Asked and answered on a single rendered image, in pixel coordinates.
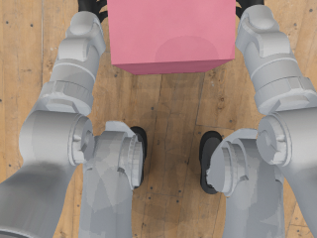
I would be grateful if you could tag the left robot shin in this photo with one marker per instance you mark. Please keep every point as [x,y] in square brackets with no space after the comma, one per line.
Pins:
[112,125]

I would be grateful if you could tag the robot right upper arm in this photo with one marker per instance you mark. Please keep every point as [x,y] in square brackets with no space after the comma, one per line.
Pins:
[288,139]

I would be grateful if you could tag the robot right forearm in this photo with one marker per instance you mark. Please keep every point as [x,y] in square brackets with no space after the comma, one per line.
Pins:
[271,63]

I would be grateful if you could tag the robot left thigh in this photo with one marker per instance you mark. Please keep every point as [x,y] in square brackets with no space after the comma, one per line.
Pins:
[107,187]

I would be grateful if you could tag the carton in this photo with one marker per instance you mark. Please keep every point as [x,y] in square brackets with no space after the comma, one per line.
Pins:
[171,36]

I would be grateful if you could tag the robot left upper arm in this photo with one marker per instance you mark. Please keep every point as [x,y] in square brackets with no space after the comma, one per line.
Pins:
[52,144]

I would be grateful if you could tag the robot right hand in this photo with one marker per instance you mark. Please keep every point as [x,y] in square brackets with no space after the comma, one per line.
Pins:
[246,4]

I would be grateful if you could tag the robot left hand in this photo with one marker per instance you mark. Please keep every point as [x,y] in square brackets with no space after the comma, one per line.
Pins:
[94,7]

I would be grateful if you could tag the robot left forearm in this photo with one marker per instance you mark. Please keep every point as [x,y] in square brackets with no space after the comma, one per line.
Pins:
[74,70]

